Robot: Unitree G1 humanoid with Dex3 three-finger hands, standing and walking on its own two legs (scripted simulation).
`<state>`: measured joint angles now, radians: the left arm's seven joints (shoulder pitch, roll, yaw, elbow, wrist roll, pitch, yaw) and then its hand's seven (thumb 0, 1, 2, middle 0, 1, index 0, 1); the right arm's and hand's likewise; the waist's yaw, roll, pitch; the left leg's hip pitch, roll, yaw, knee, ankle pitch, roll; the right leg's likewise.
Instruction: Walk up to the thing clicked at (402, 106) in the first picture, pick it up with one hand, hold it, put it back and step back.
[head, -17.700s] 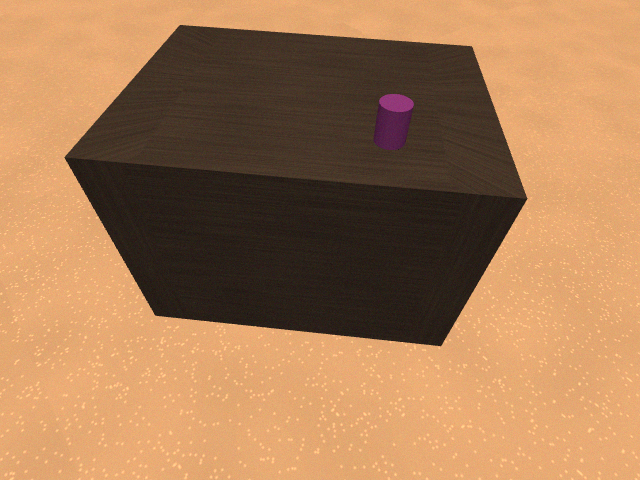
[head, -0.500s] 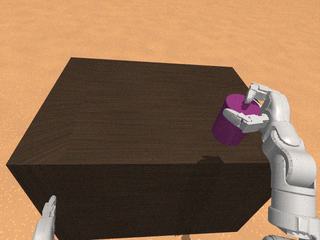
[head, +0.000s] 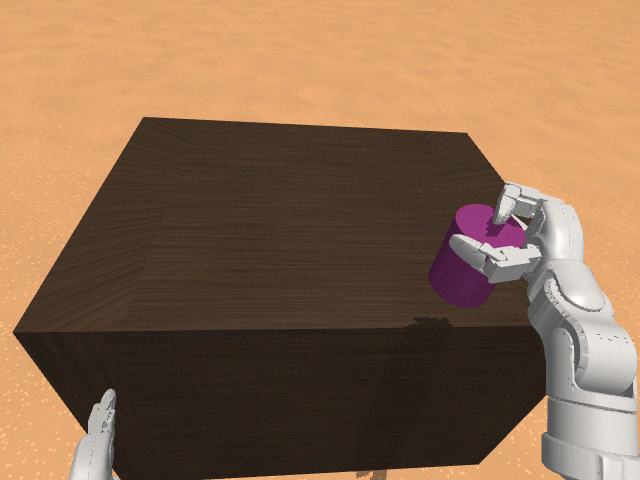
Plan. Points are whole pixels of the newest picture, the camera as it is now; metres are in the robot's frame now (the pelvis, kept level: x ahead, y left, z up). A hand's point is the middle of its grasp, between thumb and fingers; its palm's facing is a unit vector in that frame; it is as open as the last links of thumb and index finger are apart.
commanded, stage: hold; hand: right
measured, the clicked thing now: (472, 256) +0.33 -0.18 +0.16
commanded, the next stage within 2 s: crouch in 1.58 s
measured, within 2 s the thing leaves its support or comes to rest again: neither
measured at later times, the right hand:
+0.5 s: hand (500, 221) +0.33 -0.19 +0.23, palm faces +0.21 +0.98 -0.01, open 6.8 cm
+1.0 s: hand (494, 229) +0.32 -0.18 +0.22, palm faces +0.22 +0.97 -0.02, open 6.8 cm
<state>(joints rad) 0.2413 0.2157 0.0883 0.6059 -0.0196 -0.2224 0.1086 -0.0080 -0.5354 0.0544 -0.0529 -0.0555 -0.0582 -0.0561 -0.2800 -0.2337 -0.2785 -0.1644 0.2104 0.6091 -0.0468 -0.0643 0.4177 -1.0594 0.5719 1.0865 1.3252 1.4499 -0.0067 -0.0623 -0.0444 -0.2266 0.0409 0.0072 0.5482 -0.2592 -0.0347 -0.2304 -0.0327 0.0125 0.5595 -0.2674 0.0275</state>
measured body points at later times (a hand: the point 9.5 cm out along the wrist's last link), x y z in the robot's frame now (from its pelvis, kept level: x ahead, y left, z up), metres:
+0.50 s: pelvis +0.00 +0.00 +0.00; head -0.05 +0.02 +0.45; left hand +0.17 +0.26 -0.06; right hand +0.31 -0.24 +0.23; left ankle +0.03 +0.14 -0.73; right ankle +0.02 -0.14 -0.73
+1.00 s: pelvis -0.01 +0.00 +0.00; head -0.05 +0.03 +0.45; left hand +0.17 +0.26 -0.06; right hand +0.30 -0.23 +0.22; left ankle +0.03 +0.14 -0.73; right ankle +0.02 -0.14 -0.73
